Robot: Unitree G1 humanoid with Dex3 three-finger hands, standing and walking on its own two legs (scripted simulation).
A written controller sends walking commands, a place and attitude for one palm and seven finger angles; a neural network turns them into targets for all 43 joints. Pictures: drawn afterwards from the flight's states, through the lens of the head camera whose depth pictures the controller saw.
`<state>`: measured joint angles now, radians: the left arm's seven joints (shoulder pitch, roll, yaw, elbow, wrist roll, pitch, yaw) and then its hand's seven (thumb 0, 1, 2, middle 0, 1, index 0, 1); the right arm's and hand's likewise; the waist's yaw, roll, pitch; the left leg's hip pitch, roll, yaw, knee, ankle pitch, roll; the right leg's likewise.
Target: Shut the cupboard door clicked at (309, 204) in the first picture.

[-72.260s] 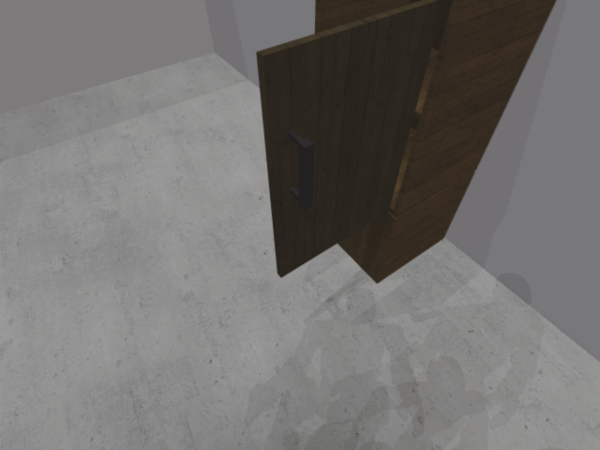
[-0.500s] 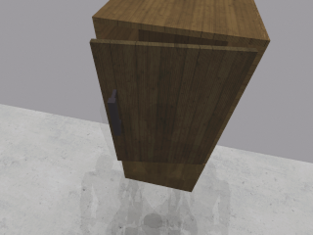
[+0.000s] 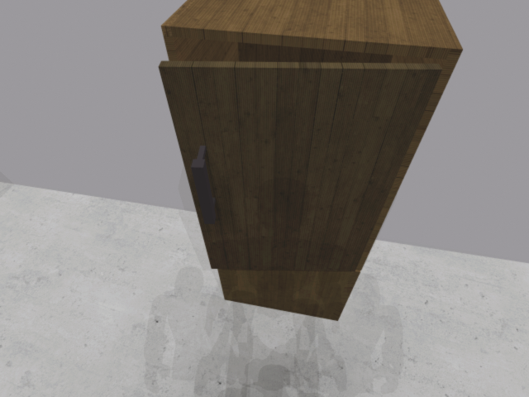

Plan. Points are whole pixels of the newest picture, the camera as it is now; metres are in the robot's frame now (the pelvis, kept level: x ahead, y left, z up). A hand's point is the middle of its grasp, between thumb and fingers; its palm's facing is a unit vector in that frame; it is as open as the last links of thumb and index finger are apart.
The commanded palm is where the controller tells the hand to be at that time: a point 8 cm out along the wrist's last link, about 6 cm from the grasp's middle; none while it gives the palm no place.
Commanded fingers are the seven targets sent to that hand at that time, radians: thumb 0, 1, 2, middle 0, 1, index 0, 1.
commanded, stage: look again from close up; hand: left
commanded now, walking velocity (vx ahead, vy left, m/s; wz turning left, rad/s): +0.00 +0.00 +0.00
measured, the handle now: (206, 186) +0.47 +0.14 +0.03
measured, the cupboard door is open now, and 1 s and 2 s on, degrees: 10 10 10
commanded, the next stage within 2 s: raise the hand and make a fist in 0.18 s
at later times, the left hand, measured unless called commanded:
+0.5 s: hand (142, 344) +0.19 +0.19 -0.01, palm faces +0.21 -0.97 -0.09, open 7.1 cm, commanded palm +0.10 +0.24 -0.05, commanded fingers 0.00 0.90 0.90 -0.40 -0.52 -0.40 -0.52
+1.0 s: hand (146, 371) +0.16 +0.18 -0.02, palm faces +0.01 -1.00 -0.03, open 4.7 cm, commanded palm +0.12 +0.23 -0.02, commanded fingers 0.00 0.90 0.90 -0.86 -1.02 -0.86 -1.02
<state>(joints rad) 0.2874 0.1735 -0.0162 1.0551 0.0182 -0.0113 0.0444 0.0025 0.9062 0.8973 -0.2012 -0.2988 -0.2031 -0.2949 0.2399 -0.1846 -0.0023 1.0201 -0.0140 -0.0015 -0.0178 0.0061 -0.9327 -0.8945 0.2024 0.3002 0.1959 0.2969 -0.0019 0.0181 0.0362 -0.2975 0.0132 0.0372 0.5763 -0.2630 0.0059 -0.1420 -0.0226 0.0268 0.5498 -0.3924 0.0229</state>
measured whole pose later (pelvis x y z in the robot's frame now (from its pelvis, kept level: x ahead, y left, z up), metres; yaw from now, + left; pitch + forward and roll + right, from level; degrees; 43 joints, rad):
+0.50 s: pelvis -0.02 -0.02 -0.03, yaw +1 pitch +7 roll +1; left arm 0.37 0.19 0.19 0.18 -0.21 -0.38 -0.09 0.01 0.91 0.90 -0.26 -0.36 -0.26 -0.36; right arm 0.23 -0.23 -0.06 0.74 0.02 -0.29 -0.03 0.01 -0.91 -0.89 0.20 0.30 0.20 0.30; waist -0.02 0.00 -0.10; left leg -0.61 0.03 0.02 0.81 -0.32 -0.02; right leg -0.48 -0.03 -0.03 0.87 -0.50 -0.01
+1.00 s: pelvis -0.05 -0.02 -0.08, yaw +0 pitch +12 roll -2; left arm 0.39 0.25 0.20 -0.01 -0.32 -0.31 -0.31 0.01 0.90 0.90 -0.69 -0.83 -0.69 -0.82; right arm 0.26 -0.18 0.01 0.59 0.04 -0.24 -0.09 0.01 -0.91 -0.89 0.21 0.30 0.20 0.30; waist 0.01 0.05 -0.14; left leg -0.94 0.07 -0.04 1.13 -0.41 -0.03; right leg -0.77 0.02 -0.07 1.14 -0.59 -0.02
